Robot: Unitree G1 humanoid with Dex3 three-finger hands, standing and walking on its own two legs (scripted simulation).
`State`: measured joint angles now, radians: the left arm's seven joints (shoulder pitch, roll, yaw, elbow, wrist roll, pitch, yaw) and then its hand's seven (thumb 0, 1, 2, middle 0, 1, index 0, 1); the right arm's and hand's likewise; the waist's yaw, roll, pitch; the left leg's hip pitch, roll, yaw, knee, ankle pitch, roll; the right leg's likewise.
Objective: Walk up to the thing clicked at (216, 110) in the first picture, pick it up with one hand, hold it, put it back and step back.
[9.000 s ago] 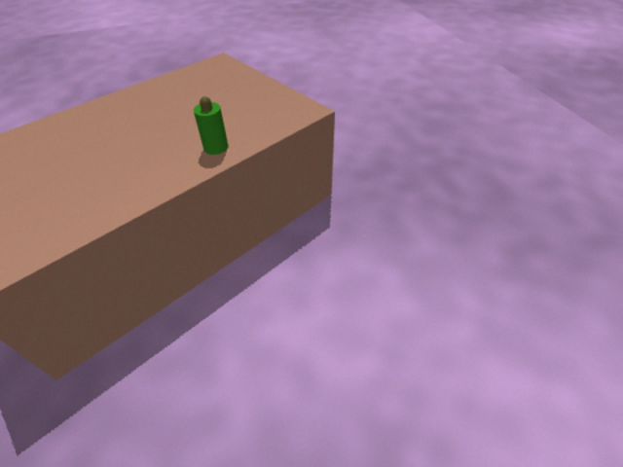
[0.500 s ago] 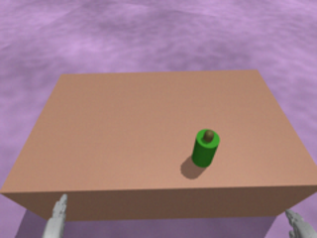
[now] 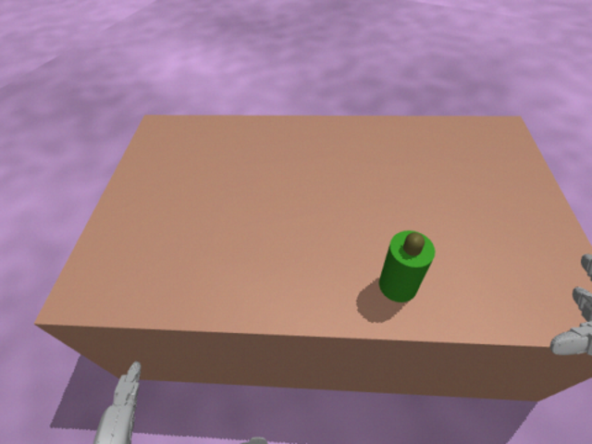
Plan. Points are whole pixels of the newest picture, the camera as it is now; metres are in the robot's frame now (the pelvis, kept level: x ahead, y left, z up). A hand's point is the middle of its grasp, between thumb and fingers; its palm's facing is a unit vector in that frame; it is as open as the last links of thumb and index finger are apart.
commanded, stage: go down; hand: right
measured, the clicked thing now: (406, 263) +0.51 -0.16 -0.19
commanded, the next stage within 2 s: approach in 1.18 s
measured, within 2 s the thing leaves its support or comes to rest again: neither
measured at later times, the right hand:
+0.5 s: hand (588, 275) +0.36 -0.33 +0.04, palm faces +0.16 +0.98 -0.11, open 17.5 cm
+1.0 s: hand out of the picture +0.39 -0.35 +0.06, palm faces +0.16 +0.98 -0.08, open 17.5 cm
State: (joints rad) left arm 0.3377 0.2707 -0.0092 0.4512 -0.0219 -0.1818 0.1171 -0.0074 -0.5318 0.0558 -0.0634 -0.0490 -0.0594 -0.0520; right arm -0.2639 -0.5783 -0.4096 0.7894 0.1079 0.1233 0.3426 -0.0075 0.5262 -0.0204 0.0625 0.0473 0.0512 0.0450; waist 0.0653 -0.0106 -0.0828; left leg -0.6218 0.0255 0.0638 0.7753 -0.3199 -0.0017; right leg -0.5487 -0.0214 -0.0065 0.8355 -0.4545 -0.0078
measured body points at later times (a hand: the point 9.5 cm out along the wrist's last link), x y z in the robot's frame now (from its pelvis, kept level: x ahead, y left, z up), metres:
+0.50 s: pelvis +0.00 +0.00 +0.00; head +0.06 -0.02 +0.45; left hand +0.15 +0.26 -0.06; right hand +0.35 -0.39 +0.05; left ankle +0.04 +0.13 -0.70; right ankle -0.02 -0.11 -0.70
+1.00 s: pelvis -0.01 +0.00 +0.00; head +0.07 -0.03 +0.44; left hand +0.14 +0.26 -0.06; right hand +0.37 -0.40 +0.07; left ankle +0.04 +0.13 -0.70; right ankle -0.02 -0.11 -0.70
